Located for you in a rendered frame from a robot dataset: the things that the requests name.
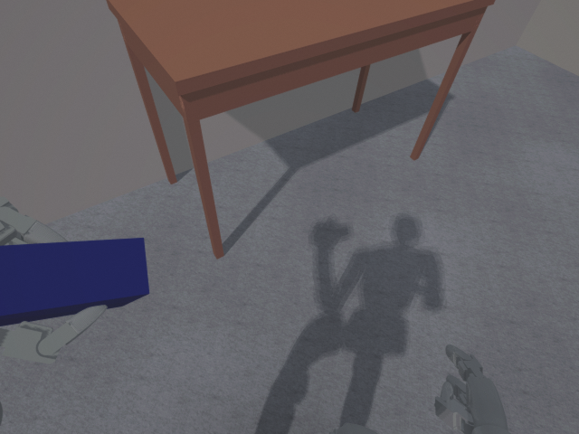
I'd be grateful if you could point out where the sponge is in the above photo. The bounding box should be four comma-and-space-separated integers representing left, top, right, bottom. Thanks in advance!
0, 238, 149, 326

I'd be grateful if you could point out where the robot left hand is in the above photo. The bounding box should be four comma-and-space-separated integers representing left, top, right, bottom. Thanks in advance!
0, 197, 108, 364

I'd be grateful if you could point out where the table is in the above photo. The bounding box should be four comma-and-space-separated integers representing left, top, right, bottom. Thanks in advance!
106, 0, 496, 259

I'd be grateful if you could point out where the robot right hand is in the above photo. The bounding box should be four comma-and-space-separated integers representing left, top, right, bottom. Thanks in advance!
435, 344, 508, 434

